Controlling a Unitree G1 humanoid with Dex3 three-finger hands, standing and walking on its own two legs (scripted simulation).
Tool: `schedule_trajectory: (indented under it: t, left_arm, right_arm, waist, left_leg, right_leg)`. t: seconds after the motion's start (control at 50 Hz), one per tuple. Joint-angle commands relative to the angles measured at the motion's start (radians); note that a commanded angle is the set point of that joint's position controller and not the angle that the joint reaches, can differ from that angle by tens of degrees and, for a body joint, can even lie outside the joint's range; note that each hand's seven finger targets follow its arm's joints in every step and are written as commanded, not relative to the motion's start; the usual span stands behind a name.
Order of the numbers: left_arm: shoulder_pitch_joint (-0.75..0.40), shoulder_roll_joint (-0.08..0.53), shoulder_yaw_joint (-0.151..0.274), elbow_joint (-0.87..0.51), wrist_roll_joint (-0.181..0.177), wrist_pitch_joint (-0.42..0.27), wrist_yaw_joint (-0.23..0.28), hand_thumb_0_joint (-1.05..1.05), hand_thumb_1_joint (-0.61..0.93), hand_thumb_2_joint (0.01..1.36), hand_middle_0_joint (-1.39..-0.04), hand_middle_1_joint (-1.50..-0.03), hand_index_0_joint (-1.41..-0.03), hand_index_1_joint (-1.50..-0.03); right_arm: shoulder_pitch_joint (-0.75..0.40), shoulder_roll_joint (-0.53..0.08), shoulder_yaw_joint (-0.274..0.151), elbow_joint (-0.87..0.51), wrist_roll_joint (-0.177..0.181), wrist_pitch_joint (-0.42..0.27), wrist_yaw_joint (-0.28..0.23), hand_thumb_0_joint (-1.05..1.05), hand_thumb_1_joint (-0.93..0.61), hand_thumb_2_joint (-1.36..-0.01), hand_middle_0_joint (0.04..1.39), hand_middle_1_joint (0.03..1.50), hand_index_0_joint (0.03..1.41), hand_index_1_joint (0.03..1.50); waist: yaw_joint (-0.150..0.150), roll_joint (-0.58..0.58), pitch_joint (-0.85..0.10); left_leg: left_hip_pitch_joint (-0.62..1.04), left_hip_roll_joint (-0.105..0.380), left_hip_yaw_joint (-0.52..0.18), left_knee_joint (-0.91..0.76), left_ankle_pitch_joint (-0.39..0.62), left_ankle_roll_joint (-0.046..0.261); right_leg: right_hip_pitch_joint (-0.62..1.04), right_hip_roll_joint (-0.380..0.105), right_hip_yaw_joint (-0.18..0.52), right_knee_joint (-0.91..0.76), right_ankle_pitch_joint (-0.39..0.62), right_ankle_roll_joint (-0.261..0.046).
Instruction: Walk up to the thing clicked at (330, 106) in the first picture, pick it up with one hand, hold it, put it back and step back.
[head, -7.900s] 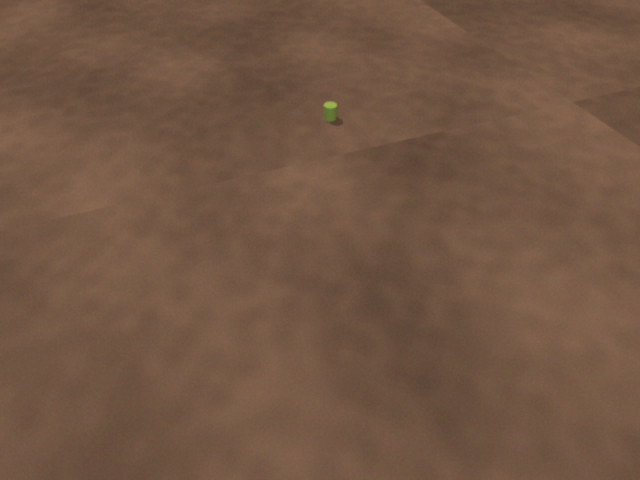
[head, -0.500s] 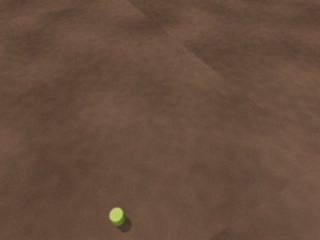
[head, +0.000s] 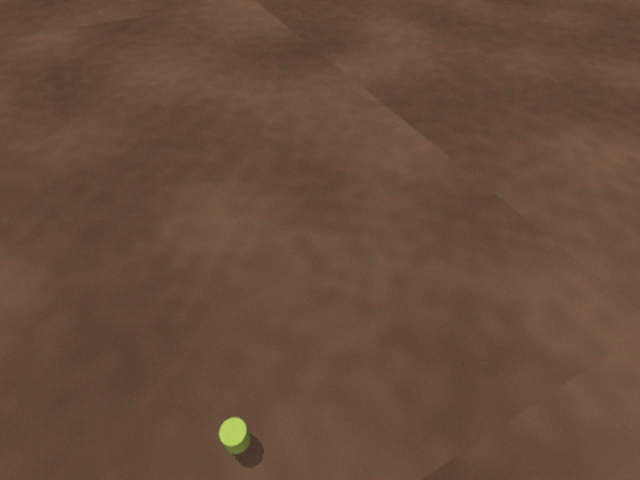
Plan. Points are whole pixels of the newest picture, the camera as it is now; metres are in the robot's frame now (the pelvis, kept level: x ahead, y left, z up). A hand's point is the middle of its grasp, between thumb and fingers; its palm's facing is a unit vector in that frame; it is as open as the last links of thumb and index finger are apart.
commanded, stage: stand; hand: left
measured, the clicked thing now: (235, 435) +0.39 +0.27 -0.74
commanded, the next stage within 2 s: walk up in 0.68 s
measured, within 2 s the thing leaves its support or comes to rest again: neither
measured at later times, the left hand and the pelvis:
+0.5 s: hand out of the picture +0.08 +0.26 -0.15, palm faces -0.02 -0.94 -0.35, open 7.3 cm; pelvis +0.00 +0.00 +0.00, yaw +0 degrees
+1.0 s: hand out of the picture +0.08 +0.31 -0.18, palm faces -0.03 -0.92 -0.39, open 7.3 cm; pelvis -0.05 +0.04 -0.03, yaw +0 degrees
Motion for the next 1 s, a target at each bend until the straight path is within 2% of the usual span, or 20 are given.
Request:
schedule_trajectory:
  t: [0.0, 0.42, 0.56, 0.64, 0.66, 0.68, 0.7, 0.74, 0.78, 0.8, 0.82, 0.84, 0.86, 0.88, 0.9, 0.92, 0.94, 0.96, 0.98]
  left_arm:
    - [-0.044, 0.222, 0.039, -0.057, -0.002, -0.018, 0.011, 0.0, 0.9, 0.9, -0.2, -0.3, -0.2, -0.3]
    - [-0.035, 0.219, 0.041, -0.059, -0.003, -0.018, 0.013, 0.0, 0.9, 0.9, -0.2, -0.3, -0.2, -0.3]
    - [-0.03, 0.22, 0.041, -0.054, -0.001, -0.015, 0.011, 0.0, 0.9, 0.9, -0.2, -0.3, -0.2, -0.3]
    - [-0.038, 0.218, 0.041, -0.061, -0.001, -0.017, 0.013, 0.0, 0.9, 0.9, -0.2, -0.3, -0.2, -0.3]
    - [-0.038, 0.266, 0.091, -0.078, -0.017, -0.003, 0.02, 0.0, 0.9, 0.9, -0.2, -0.3, -0.2, -0.3]
    - [-0.016, 0.265, 0.093, -0.092, -0.022, 0.002, 0.025, 0.0, 0.9, 0.9, -0.2, -0.3, -0.2, -0.3]
    - [-0.011, 0.262, 0.094, -0.106, -0.022, 0.005, 0.026, 0.0, 0.9, 0.9, -0.2, -0.3, -0.2, -0.3]
    - [-0.017, 0.273, 0.106, -0.136, -0.019, 0.015, 0.027, 0.0, 0.9, 0.9, -0.2, -0.3, -0.2, -0.3]
    - [-0.046, 0.292, 0.113, -0.167, -0.014, 0.026, 0.028, 0.0, 0.9, 0.9, -0.2, -0.3, -0.2, -0.3]
    - [-0.065, 0.299, 0.115, -0.185, -0.009, 0.03, 0.029, 0.0, 0.9, 0.9, -0.2, -0.3, -0.2, -0.3]
    - [-0.086, 0.306, 0.116, -0.206, 0.001, 0.034, 0.032, 0.0, 0.9, 0.9, -0.2, -0.3, -0.2, -0.3]
    - [-0.095, 0.304, 0.118, -0.226, 0.013, 0.036, 0.034, 0.0, 0.9, 0.9, -0.2, -0.3, -0.2, -0.3]
    - [-0.11, 0.307, 0.12, -0.241, 0.019, 0.037, 0.034, 0.0, 0.9, 0.9, -0.2, -0.3, -0.2, -0.3]
    - [-0.144, 0.302, 0.116, -0.264, 0.021, 0.037, 0.036, 0.0, 0.9, 0.9, -0.2, -0.3, -0.2, -0.3]
    - [-0.158, 0.29, 0.111, -0.28, 0.024, 0.039, 0.038, 0.0, 0.9, 0.9, -0.2, -0.3, -0.2, -0.3]
    - [-0.176, 0.287, 0.11, -0.292, 0.024, 0.043, 0.04, 0.0, 0.9, 0.9, -0.2, -0.3, -0.2, -0.3]
    - [-0.18, 0.271, 0.104, -0.304, 0.018, 0.052, 0.038, 0.0, 0.9, 0.9, -0.2, -0.3, -0.2, -0.3]
    - [-0.145, 0.233, 0.096, -0.315, 0.009, 0.062, 0.036, 0.0, 0.9, 0.9, -0.2, -0.3, -0.2, -0.3]
    - [-0.111, 0.183, 0.09, -0.326, -0.002, 0.067, 0.037, 0.0, 0.9, 0.9, -0.2, -0.3, -0.2, -0.3]
  right_arm:
    - [-0.036, -0.204, -0.04, -0.052, 0.002, -0.021, -0.018, 0.0, -0.9, -0.9, 0.2, 0.3, 0.2, 0.3]
    - [-0.035, -0.208, -0.044, -0.056, 0.003, -0.021, -0.018, 0.0, -0.9, -0.9, 0.2, 0.3, 0.2, 0.3]
    - [-0.035, -0.206, -0.04, -0.055, 0.005, -0.019, -0.019, 0.0, -0.9, -0.9, 0.2, 0.3, 0.2, 0.3]
    - [-0.037, -0.209, -0.043, -0.057, 0.003, -0.021, -0.02, 0.0, -0.9, -0.9, 0.2, 0.3, 0.2, 0.3]
    - [-0.062, -0.246, -0.061, -0.055, 0.01, -0.001, -0.021, 0.0, -0.9, -0.9, 0.2, 0.3, 0.2, 0.3]
    - [-0.04, -0.231, -0.06, -0.069, 0.02, 0.006, -0.023, 0.0, -0.9, -0.9, 0.2, 0.3, 0.2, 0.3]
    - [-0.028, -0.232, -0.063, -0.079, 0.024, 0.01, -0.023, 0.0, -0.9, -0.9, 0.2, 0.3, 0.2, 0.3]
    - [-0.021, -0.23, -0.073, -0.102, 0.027, 0.021, -0.023, 0.0, -0.9, -0.9, 0.2, 0.3, 0.2, 0.3]
    - [-0.01, -0.218, -0.077, -0.12, 0.027, 0.032, -0.024, 0.0, -0.9, -0.9, 0.2, 0.3, 0.2, 0.3]
    - [0.003, -0.213, -0.082, -0.126, 0.025, 0.04, -0.023, 0.0, -0.9, -0.9, 0.2, 0.3, 0.2, 0.3]
    - [0.018, -0.207, -0.088, -0.135, 0.019, 0.049, -0.022, 0.0, -0.9, -0.9, 0.2, 0.3, 0.2, 0.3]
    - [0.039, -0.205, -0.093, -0.144, 0.011, 0.057, -0.02, 0.0, -0.9, -0.9, 0.2, 0.3, 0.2, 0.3]
    - [0.059, -0.205, -0.096, -0.152, 0.013, 0.063, -0.018, 0.0, -0.9, -0.9, 0.2, 0.3, 0.2, 0.3]
    - [0.089, -0.21, -0.099, -0.162, 0.018, 0.063, -0.016, 0.0, -0.9, -0.9, 0.2, 0.3, 0.2, 0.3]
    - [0.106, -0.218, -0.107, -0.164, 0.018, 0.058, -0.017, 0.0, -0.9, -0.9, 0.2, 0.3, 0.2, 0.3]
    - [0.147, -0.217, -0.11, -0.163, 0.014, 0.052, -0.019, 0.0, -0.9, -0.9, 0.2, 0.3, 0.2, 0.3]
    - [0.164, -0.223, -0.113, -0.156, 0.004, 0.043, -0.021, 0.0, -0.9, -0.9, 0.2, 0.3, 0.2, 0.3]
    - [0.151, -0.252, -0.12, -0.165, -0.013, 0.036, -0.025, 0.0, -0.9, -0.9, 0.2, 0.3, 0.2, 0.3]
    - [0.12, -0.331, -0.137, -0.182, -0.033, 0.028, -0.026, 0.0, -0.9, -0.9, 0.2, 0.3, 0.2, 0.3]
  waist:
    - [-0.004, -0.008, -0.082]
    - [-0.004, -0.003, -0.081]
    - [-0.002, -0.002, -0.056]
    - [-0.004, -0.006, -0.088]
    - [0.011, -0.018, 0.042]
    - [0.009, -0.025, 0.003]
    - [0.003, -0.026, -0.046]
    - [0.0, -0.054, -0.14]
    - [-0.001, -0.093, -0.158]
    - [-0.004, -0.129, -0.151]
    - [-0.003, -0.186, -0.131]
    - [-0.005, -0.214, -0.111]
    - [-0.014, -0.219, -0.095]
    - [-0.038, -0.225, -0.095]
    - [-0.044, -0.209, -0.099]
    - [-0.062, -0.197, -0.113]
    - [-0.072, -0.136, -0.109]
    - [-0.058, 0.036, -0.079]
    - [-0.032, 0.239, -0.066]
  left_leg:
    - [-0.004, 0.104, -0.077, -0.048, 0.104, 0.041]
    - [0.004, 0.104, -0.078, -0.05, 0.124, 0.039]
    - [-0.013, 0.098, -0.079, -0.059, 0.07, 0.04]
    - [0.011, 0.103, -0.076, -0.044, 0.128, 0.042]
    - [-0.069, 0.088, -0.088, 0.057, 0.289, 0.06]
    - [-0.056, 0.088, -0.072, 0.101, 0.344, 0.061]
    - [-0.049, 0.08, -0.064, 0.133, 0.346, 0.064]
    - [-0.025, 0.05, -0.042, 0.235, 0.287, 0.065]
    - [-0.05, 0.001, -0.024, 0.326, 0.175, 0.062]
    - [-0.077, -0.033, -0.015, 0.407, 0.035, 0.06]
    - [-0.113, -0.071, -0.015, 0.507, -0.217, 0.065]
    - [-0.158, -0.069, -0.049, 0.614, -0.377, 0.073]
    - [-0.155, -0.051, -0.089, 0.656, -0.416, 0.08]
    - [-0.153, -0.032, -0.115, 0.64, -0.395, 0.084]
    - [-0.152, -0.031, -0.104, 0.589, -0.345, 0.081]
    - [-0.146, -0.021, -0.086, 0.473, -0.261, 0.076]
    - [-0.125, -0.029, -0.051, 0.321, -0.127, 0.073]
    - [-0.144, 0.044, -0.146, 0.126, 0.103, 0.085]
    - [-0.098, 0.209, -0.404, 0.044, 0.367, 0.149]
  right_leg:
    - [0.028, -0.125, 0.102, -0.055, 0.125, -0.02]
    - [0.034, -0.122, 0.095, -0.053, 0.136, -0.023]
    - [0.023, -0.121, 0.098, -0.065, 0.092, -0.018]
    - [0.032, -0.125, 0.1, -0.051, 0.151, -0.023]
    - [-0.048, -0.109, 0.103, 0.031, 0.334, -0.025]
    - [-0.029, -0.115, 0.096, 0.056, 0.399, -0.037]
    - [-0.013, -0.122, 0.103, 0.073, 0.428, -0.051]
    - [-0.011, -0.159, 0.125, 0.084, 0.446, -0.098]
    - [-0.041, -0.216, 0.179, 0.08, 0.444, -0.153]
    - [-0.068, -0.253, 0.21, 0.07, 0.43, -0.188]
    - [-0.105, -0.307, 0.264, 0.059, 0.416, -0.237]
    - [-0.144, -0.345, 0.287, 0.047, 0.364, -0.271]
    - [-0.192, -0.349, 0.274, 0.061, 0.342, -0.28]
    - [-0.204, -0.333, 0.257, 0.095, 0.348, -0.259]
    - [-0.205, -0.303, 0.232, 0.142, 0.35, -0.232]
    - [-0.184, -0.273, 0.206, 0.199, 0.324, -0.191]
    - [-0.19, -0.221, 0.172, 0.272, 0.244, -0.151]
    - [-0.204, -0.109, 0.113, 0.414, 0.092, -0.095]
    - [-0.333, 0.06, 0.069, 0.597, -0.188, -0.043]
